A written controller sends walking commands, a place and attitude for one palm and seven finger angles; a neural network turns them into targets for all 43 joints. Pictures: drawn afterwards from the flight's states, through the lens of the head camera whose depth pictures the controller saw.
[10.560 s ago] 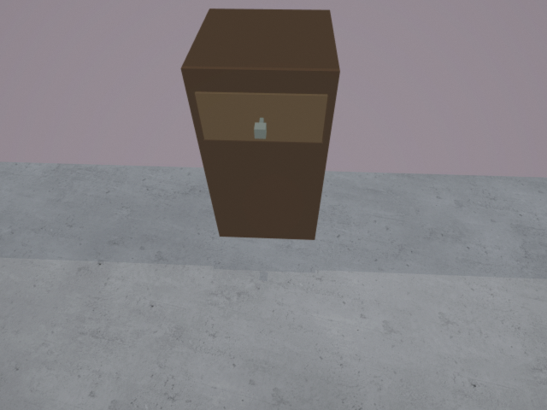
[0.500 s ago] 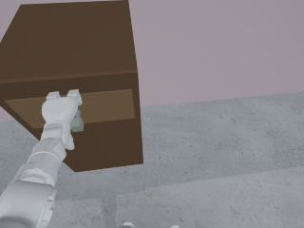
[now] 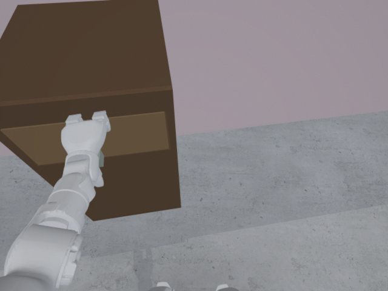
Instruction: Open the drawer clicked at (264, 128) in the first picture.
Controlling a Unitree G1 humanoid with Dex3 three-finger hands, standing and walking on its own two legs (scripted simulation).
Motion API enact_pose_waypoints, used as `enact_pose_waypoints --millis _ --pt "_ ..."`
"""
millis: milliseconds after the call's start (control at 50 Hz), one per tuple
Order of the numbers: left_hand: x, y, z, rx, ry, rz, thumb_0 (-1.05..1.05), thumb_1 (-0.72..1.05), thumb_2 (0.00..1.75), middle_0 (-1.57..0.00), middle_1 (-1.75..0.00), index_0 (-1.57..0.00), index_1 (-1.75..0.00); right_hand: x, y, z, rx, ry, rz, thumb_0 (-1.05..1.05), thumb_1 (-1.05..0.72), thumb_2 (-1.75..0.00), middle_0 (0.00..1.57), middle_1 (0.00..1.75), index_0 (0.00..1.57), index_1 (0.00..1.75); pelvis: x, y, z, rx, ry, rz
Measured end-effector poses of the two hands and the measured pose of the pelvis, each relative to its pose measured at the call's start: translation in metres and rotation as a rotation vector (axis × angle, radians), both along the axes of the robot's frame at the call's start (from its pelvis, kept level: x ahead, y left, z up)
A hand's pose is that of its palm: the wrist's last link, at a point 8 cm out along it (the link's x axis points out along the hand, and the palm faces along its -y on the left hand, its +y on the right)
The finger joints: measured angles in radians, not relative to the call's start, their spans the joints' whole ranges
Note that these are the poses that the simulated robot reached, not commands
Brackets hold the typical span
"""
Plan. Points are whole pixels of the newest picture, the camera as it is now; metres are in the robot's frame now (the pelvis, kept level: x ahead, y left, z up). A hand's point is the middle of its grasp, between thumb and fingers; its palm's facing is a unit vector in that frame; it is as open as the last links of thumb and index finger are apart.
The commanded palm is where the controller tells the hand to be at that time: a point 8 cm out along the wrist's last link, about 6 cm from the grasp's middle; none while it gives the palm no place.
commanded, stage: move the hooked fingers above the handle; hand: left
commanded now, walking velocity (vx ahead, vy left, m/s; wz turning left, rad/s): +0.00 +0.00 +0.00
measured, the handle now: (95, 152) +0.47 +0.25 -0.07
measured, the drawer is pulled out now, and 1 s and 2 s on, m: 0.00 0.00 0.00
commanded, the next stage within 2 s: lower the fingers behind the handle in 0.80 s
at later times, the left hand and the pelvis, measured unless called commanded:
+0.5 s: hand (100, 148) +0.44 +0.21 -0.01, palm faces +0.03 -0.03 -1.00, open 13.6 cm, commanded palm +0.42 +0.22 +0.05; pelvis +0.00 +0.00 -0.01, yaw +1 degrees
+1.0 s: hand (94, 157) +0.43 +0.22 -0.02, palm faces -0.04 -0.05 -1.00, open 13.8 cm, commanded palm +0.42 +0.23 +0.04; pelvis +0.01 -0.01 -0.01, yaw +1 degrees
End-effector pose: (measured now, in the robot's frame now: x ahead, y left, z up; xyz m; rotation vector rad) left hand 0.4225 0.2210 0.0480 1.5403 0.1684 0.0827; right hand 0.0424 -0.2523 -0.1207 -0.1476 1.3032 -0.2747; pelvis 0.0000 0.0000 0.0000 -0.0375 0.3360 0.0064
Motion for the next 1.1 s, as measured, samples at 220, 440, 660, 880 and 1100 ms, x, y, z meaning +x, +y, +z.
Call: enact_pose_waypoints --millis 220,440,660,880,1100 --pt "-0.011 0.018 -0.001 0.008 0.025 -0.045 0.0 -0.49 0.3 -0.32 -1.2 -0.33 -1.2 -0.016 -0.016 0.007 -0.053 0.033 0.005 0.0 -0.91 -0.9 0.21 0.3 0.2 0.3 -0.001 -0.002 0.0 -0.004 0.003 0.012" --pt "-0.001 -0.01 -0.008 -0.025 -0.089 -0.086 0.0 -0.49 0.3 -0.37 -1.23 -0.33 -1.2 -0.003 -0.021 -0.005 -0.056 0.027 0.024 0.0 -0.91 -0.9 0.2 0.3 0.2 0.3 0.0 -0.004 -0.01 -0.007 0.034 0.021" --pt "0.0 -0.007 0.005 0.01 0.014 0.023 0.0 -0.49 0.3 -0.35 -1.21 -0.37 -1.23 0.01 -0.011 0.001 0.004 -0.019 0.004 0.0 -0.91 -0.9 0.21 0.3 0.2 0.3 0.004 -0.012 0.003 0.012 -0.007 -0.002" --pt "-0.012 0.015 -0.006 0.0 0.053 -0.048 0.0 -0.49 0.3 -0.32 -1.2 -0.33 -1.2 0.005 -0.034 0.007 -0.071 0.009 0.019 0.0 -0.91 -0.9 0.21 0.3 0.2 0.3 0.007 -0.015 0.0 0.004 0.014 0.017" --pt "-0.004 0.003 -0.021 -0.006 -0.077 -0.052 0.0 -0.49 0.3 -0.33 -1.21 -0.33 -1.2 0.012 -0.026 -0.01 -0.055 0.017 0.035 0.0 -0.91 -0.9 0.2 0.3 0.2 0.3 0.005 -0.009 -0.015 -0.004 0.057 0.019"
